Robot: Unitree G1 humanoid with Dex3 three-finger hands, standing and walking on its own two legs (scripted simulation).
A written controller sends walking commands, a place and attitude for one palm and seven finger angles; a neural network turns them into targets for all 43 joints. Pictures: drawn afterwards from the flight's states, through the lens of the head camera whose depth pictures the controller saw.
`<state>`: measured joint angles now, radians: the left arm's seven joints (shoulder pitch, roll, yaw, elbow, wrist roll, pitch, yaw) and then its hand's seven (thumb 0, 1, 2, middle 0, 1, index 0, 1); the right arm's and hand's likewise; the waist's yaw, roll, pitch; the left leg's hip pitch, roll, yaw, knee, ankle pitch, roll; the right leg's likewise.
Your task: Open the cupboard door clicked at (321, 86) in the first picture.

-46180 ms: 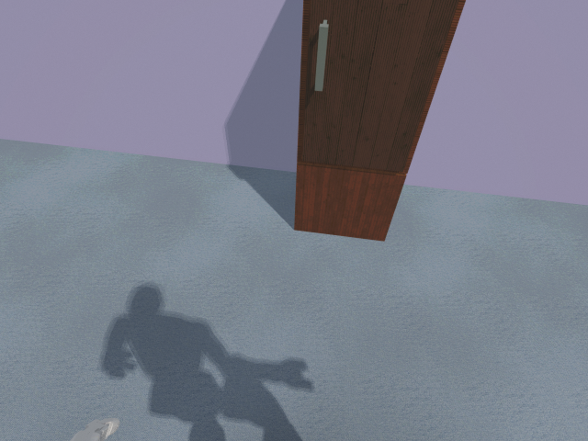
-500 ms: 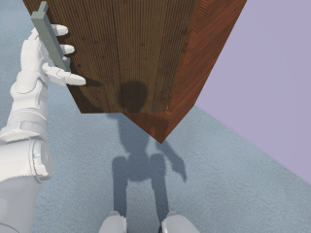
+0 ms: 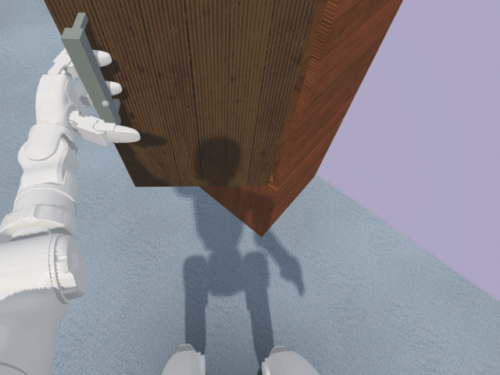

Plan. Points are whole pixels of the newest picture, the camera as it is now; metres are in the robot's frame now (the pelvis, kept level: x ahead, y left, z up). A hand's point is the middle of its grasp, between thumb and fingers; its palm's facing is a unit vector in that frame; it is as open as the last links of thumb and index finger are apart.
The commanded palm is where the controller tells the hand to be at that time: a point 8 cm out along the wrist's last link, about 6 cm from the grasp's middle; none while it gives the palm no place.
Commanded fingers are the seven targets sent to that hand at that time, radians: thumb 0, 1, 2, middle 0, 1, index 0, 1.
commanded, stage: close the thumb around the handle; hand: left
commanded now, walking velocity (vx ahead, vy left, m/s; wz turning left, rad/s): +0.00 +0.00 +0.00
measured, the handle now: (98, 77) +0.57 +0.20 +0.11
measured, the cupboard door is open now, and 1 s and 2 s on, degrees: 43 48 86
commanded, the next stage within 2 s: pull the door open along its arc in 0.56 s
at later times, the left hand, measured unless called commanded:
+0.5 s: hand (109, 102) +0.52 +0.18 +0.10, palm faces -0.05 -1.00 +0.00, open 5.8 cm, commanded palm +0.50 +0.23 +0.10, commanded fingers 0.00 0.90 0.90 -0.40 -1.35 -0.40 -1.35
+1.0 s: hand (110, 117) +0.49 +0.17 +0.10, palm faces -0.02 -1.00 +0.00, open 5.8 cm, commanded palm +0.44 +0.22 +0.10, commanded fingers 0.00 0.90 0.90 -0.40 -1.35 -0.40 -1.35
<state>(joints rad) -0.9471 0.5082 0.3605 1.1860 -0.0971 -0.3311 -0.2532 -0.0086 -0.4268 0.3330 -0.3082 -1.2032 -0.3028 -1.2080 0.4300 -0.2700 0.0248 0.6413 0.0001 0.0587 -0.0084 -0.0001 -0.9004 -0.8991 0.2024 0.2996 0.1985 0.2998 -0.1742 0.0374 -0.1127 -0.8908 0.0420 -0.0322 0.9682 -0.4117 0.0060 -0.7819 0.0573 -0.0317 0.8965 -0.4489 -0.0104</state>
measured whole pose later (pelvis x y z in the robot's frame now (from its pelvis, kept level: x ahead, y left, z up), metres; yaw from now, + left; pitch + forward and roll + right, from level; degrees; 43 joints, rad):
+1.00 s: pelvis +0.01 +0.01 +0.01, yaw -2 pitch +18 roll -3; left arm -0.75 0.43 0.36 1.00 -0.14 -0.31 -0.23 0.01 0.72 0.77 -0.35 -1.34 -0.35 -1.35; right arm 0.44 -0.26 0.02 0.60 0.01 0.08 0.01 0.00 -0.90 -0.90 0.20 0.30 0.20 0.30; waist -0.15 0.04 -0.14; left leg -0.82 0.05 0.01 0.93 -0.42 0.02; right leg -0.73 0.06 0.01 0.87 -0.45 0.00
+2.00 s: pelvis +0.01 -0.04 +0.02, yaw +4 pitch +5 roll +1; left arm 0.08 -0.06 -0.12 0.08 -0.01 -0.15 0.44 0.02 0.42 0.69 -0.35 -1.29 -0.35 -1.30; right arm 0.23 -0.21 0.00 0.59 -0.05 0.09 -0.03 0.01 -0.90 -0.90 0.20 0.30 0.20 0.30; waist -0.01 0.05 -0.10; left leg -0.51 0.01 -0.05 0.77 -0.36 -0.04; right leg -0.43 0.03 -0.06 0.81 -0.47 -0.06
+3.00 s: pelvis -0.02 +0.00 +0.02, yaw +3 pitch +3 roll -1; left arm -0.01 0.05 -0.17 0.16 -0.12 -0.18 0.04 -0.01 -0.50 0.30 -0.14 -0.31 -0.11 -0.31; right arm 0.25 -0.22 0.04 0.54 0.01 -0.01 -0.02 0.01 -0.90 -0.90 0.20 0.30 0.20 0.30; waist -0.01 0.04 -0.07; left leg -0.54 -0.02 -0.02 0.83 -0.34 0.02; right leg -0.45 0.00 -0.02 0.82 -0.42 0.00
